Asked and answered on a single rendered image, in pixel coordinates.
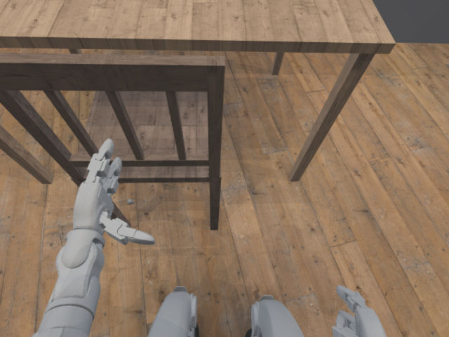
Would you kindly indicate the robot thigh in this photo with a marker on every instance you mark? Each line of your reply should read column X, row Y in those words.
column 270, row 318
column 176, row 316

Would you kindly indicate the right robot thigh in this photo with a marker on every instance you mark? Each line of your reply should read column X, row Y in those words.
column 270, row 318

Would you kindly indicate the chair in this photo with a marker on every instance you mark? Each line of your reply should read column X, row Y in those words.
column 162, row 112

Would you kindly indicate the left robot hand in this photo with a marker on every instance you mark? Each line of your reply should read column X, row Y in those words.
column 94, row 195

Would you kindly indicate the table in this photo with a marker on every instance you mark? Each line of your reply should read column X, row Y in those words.
column 280, row 26

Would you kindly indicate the left robot thigh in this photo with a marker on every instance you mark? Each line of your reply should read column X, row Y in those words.
column 176, row 316

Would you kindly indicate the right robot hand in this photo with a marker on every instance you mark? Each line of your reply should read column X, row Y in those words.
column 365, row 323

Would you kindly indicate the left robot forearm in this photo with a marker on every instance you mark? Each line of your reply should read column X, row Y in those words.
column 73, row 302

